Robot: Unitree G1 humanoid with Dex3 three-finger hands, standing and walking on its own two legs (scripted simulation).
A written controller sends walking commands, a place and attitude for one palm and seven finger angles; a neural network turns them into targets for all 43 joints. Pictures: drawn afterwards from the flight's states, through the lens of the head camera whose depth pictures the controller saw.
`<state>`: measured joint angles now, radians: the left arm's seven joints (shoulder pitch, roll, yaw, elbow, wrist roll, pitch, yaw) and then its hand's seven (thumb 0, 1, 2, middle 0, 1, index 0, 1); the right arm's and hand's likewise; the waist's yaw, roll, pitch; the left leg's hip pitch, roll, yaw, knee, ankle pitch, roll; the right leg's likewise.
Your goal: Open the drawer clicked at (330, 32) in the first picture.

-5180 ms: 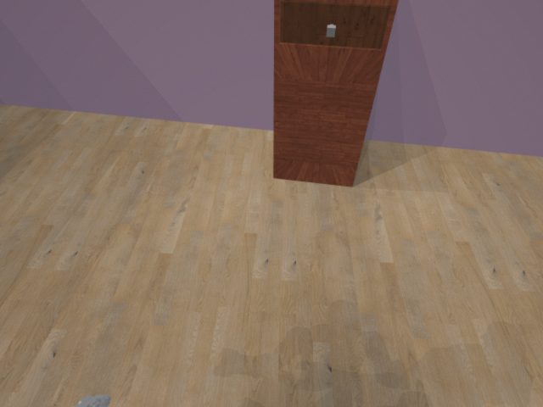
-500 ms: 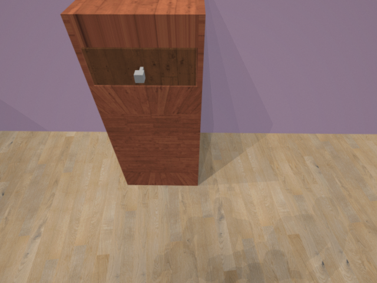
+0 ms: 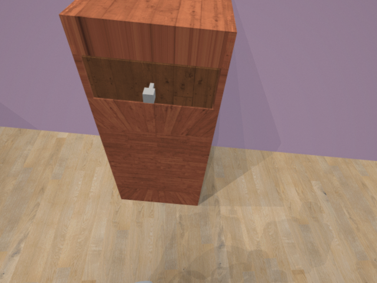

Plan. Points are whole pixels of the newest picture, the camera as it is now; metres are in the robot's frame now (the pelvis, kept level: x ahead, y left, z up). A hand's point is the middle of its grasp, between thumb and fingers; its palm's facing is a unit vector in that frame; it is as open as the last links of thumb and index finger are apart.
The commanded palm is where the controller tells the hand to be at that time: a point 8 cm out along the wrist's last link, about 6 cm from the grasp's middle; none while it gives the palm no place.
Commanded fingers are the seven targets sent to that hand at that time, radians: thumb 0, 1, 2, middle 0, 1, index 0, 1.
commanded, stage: take the last steps up to it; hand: left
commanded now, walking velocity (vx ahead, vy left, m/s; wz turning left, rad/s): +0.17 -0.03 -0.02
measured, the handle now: (150, 91) +0.60 +0.17 +0.05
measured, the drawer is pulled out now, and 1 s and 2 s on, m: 0.00 0.00 0.00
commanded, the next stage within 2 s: come to a stop and stand still in 0.06 s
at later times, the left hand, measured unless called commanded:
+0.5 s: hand (131, 262) +0.19 +0.15 -0.15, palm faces +0.03 -0.98 -0.22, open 7.3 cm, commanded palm none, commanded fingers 0.00 0.90 0.90 -0.20 -0.30 -0.20 -0.30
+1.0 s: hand out of the picture +0.03 +0.22 -0.16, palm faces +0.03 -0.97 -0.24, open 7.4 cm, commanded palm none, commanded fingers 0.00 0.90 0.90 -0.20 -0.30 -0.20 -0.30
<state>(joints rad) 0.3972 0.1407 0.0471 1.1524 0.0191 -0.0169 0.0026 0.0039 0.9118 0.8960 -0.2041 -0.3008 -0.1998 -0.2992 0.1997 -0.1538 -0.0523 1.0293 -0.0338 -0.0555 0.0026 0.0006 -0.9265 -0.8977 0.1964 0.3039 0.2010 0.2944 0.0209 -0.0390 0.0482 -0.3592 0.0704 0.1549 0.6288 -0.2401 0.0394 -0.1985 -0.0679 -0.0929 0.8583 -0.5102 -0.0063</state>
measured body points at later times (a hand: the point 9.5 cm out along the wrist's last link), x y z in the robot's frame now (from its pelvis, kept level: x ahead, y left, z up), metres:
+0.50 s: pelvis +0.09 -0.02 +0.01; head +0.12 -0.04 +0.46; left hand +0.19 +0.20 -0.13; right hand +0.08 -0.24 -0.16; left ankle +0.04 +0.10 -0.67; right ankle +0.15 -0.13 -0.72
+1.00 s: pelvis +0.04 +0.02 +0.01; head +0.06 +0.02 +0.46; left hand +0.03 +0.27 -0.14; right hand +0.09 -0.20 -0.14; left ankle +0.05 +0.13 -0.72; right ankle +0.01 -0.09 -0.73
